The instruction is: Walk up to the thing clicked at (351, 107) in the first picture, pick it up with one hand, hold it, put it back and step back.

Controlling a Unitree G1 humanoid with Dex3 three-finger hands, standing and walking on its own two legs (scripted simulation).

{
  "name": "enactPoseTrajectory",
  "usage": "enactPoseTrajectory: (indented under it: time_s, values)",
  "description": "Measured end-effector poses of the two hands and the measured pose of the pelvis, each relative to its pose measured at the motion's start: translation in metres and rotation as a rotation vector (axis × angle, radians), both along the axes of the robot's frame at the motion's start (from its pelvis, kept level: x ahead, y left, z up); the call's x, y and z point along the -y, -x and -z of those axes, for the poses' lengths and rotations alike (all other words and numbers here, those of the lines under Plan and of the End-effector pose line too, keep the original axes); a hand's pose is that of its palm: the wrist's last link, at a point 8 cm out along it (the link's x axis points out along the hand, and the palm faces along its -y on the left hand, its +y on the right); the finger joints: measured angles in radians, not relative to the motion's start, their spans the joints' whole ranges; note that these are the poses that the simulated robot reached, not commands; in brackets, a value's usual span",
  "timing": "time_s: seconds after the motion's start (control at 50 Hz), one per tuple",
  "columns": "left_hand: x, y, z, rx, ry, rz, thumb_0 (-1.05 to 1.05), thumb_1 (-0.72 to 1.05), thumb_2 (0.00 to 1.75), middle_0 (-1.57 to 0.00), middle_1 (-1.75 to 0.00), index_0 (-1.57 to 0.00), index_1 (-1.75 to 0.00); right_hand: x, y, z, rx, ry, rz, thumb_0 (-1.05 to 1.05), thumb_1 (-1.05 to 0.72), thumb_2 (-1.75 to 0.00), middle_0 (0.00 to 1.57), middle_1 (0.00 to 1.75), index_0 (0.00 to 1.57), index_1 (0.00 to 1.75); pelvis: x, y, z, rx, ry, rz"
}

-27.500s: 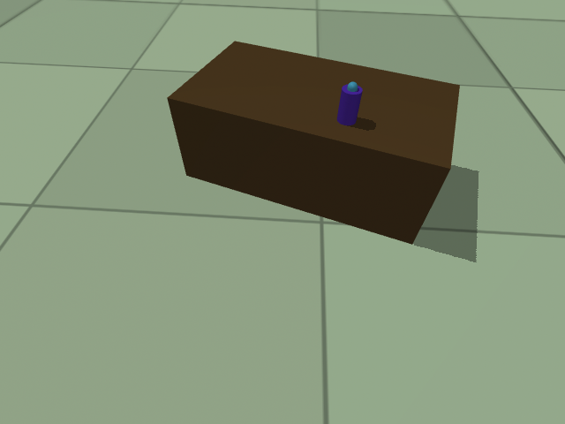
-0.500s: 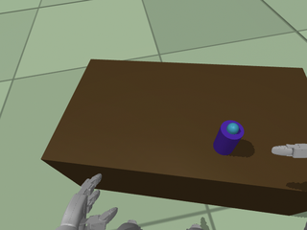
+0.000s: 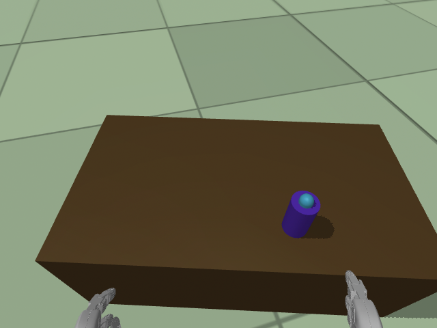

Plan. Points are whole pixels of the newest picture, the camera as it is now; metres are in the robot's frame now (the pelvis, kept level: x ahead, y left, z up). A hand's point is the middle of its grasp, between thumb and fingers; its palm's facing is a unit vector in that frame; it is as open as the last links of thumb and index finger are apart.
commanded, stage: home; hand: right
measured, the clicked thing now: (300, 212) +0.48 -0.22 -0.20
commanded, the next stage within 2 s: stand in 2.00 s
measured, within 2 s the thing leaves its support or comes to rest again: neither
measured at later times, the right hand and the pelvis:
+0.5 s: hand out of the picture +0.14 -0.17 -0.07, palm faces +0.15 +0.96 -0.26, open 17.5 cm; pelvis -0.02 +0.01 -0.01, yaw -1 degrees
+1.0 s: hand out of the picture +0.16 -0.19 -0.07, palm faces +0.14 +0.95 -0.26, open 17.4 cm; pelvis -0.01 -0.01 -0.01, yaw +0 degrees
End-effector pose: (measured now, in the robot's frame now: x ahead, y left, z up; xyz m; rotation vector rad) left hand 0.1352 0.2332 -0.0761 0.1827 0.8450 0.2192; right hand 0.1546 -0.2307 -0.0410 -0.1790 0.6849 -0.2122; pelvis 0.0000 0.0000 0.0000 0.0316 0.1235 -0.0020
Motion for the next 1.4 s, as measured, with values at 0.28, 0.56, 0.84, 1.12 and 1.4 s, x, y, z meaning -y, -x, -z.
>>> enactPoseTrajectory:
  time_s: [0.28, 0.56, 0.84, 1.12, 1.4]
  values:
    - [-0.014, 0.003, -0.001, 0.124, -0.039, 0.025, 0.02, 0.90, 0.90, -0.20, -0.30, -0.21, -0.30, -0.016, 0.029, -0.005, 0.006, 0.038, 0.014, -0.01, 0.56, -0.04, 0.06, 0.05, 0.06, 0.05, -0.015, 0.022, 0.006, 0.027, 0.014, 0.013]
    - [-0.011, 0.001, -0.003, 0.160, -0.064, 0.038, 0.02, 0.90, 0.90, -0.21, -0.30, -0.21, -0.30, -0.013, 0.037, -0.001, -0.026, 0.027, 0.021, -0.01, 0.56, -0.04, 0.06, 0.05, 0.06, 0.05, -0.010, 0.023, 0.007, 0.022, 0.009, 0.013]
    - [0.003, -0.007, -0.004, 0.164, -0.067, 0.029, 0.02, 0.90, 0.90, -0.21, -0.30, -0.21, -0.30, -0.002, 0.019, -0.003, -0.027, 0.030, 0.012, -0.01, 0.53, -0.05, 0.06, 0.05, 0.06, 0.06, 0.002, 0.011, 0.006, 0.016, 0.000, 0.006]
    - [0.009, -0.014, -0.008, 0.168, -0.072, 0.040, 0.02, 0.90, 0.90, -0.21, -0.30, -0.21, -0.30, 0.005, 0.014, -0.002, -0.043, 0.028, 0.011, -0.01, 0.54, -0.05, 0.06, 0.05, 0.06, 0.06, 0.007, 0.005, 0.005, 0.014, -0.007, 0.006]
    - [0.003, -0.010, -0.006, 0.165, -0.070, 0.033, 0.02, 0.90, 0.90, -0.21, -0.30, -0.21, -0.30, 0.000, 0.016, -0.002, -0.054, 0.029, 0.011, -0.01, 0.54, -0.05, 0.06, 0.05, 0.06, 0.06, 0.003, 0.007, 0.006, 0.013, -0.004, 0.006]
